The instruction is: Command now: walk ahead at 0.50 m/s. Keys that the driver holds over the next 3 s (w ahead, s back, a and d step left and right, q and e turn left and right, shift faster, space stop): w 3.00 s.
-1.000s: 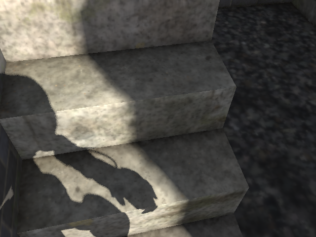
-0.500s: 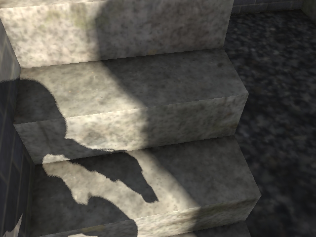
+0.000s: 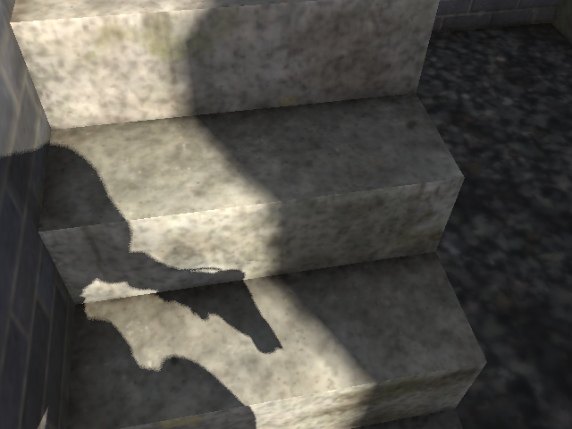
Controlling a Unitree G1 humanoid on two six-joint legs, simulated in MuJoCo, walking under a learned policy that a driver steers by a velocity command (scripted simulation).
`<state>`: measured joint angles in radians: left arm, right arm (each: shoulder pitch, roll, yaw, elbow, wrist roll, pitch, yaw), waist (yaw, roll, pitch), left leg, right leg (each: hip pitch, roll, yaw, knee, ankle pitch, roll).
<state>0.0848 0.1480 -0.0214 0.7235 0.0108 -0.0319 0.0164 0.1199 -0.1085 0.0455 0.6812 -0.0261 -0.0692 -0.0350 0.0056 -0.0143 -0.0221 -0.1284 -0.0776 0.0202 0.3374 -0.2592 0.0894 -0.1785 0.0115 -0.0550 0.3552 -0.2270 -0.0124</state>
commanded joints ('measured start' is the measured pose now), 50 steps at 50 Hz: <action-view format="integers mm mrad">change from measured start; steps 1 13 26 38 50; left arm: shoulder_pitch -60 -51 -53 -53 -51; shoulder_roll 61 90 121 140 152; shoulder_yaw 9 -2 -11 -16 -19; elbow -66 -11 32 59 79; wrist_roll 1 3 3 3 4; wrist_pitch -17 -21 -20 -22 -23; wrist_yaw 1 1 1 1 1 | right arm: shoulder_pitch -40 -31 -18 -15 -16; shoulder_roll -71 -97 -121 -136 -144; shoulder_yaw -13 2 13 20 25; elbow -64 -11 34 62 82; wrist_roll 0 1 0 0 1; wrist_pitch -17 -21 -23 -24 -24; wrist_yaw -1 1 2 3 4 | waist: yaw -2 -2 -5 -6 -7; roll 32 33 30 30 30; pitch -105 -98 -89 -84 -80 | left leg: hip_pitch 65 71 75 79 80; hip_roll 215 214 211 211 211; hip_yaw -167 -175 -175 -177 -178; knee -12 -24 -34 -41 -47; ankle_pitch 494 495 495 483 469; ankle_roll -28 -26 -29 -28 -27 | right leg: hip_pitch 30 42 49 57 64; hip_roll -127 -133 -135 -140 -143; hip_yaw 122 124 124 126 128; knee -13 -20 -21 -30 -39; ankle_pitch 226 232 246 258 267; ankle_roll -11 -14 -11 -15 -18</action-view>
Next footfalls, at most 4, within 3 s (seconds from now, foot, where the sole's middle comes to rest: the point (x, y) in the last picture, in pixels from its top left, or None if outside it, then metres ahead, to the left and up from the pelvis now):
none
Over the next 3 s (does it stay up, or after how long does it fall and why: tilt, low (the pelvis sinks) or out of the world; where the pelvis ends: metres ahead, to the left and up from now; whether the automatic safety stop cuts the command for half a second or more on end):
stays up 0.00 0.00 0.00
